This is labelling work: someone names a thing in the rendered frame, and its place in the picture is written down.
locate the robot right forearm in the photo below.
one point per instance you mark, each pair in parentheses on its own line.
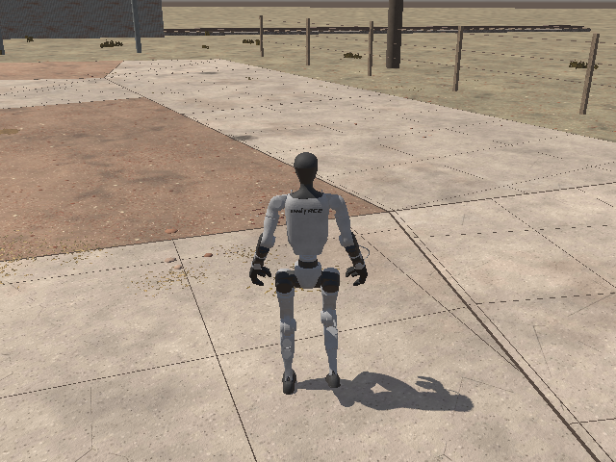
(355,255)

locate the robot right hand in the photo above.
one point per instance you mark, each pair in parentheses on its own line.
(354,272)

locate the robot left hand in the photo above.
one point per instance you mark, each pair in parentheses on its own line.
(262,272)

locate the left robot upper arm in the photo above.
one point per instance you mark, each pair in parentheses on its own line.
(277,203)

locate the humanoid robot head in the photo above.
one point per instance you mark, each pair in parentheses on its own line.
(306,167)

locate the right robot upper arm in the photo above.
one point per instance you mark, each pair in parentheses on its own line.
(337,203)

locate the robot left forearm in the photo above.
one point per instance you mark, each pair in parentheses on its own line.
(260,255)

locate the right robot foot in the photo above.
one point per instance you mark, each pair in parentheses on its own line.
(333,380)

